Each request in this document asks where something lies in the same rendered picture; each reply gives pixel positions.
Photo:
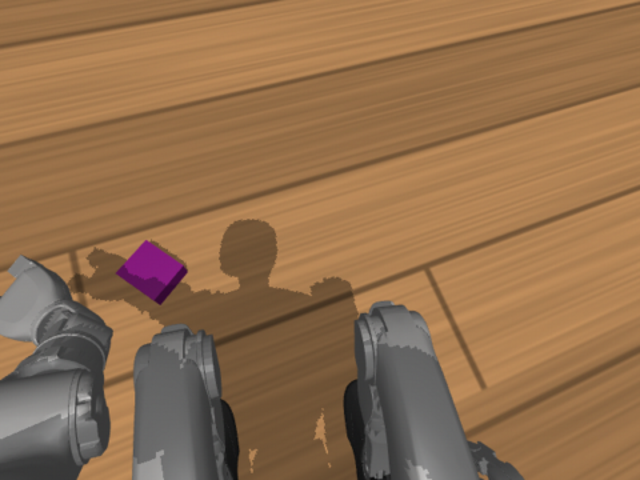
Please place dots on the right robot hand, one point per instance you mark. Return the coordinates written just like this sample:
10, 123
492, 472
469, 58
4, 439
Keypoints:
487, 463

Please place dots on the left robot foot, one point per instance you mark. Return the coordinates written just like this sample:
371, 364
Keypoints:
231, 441

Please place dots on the small box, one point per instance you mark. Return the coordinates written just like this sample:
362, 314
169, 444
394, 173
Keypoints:
152, 272

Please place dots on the left robot hand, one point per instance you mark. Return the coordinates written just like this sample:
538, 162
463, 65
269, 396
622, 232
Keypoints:
35, 288

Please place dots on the left robot arm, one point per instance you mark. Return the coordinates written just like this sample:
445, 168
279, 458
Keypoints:
53, 413

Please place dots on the right robot foot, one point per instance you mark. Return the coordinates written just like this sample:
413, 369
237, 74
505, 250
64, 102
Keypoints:
355, 430

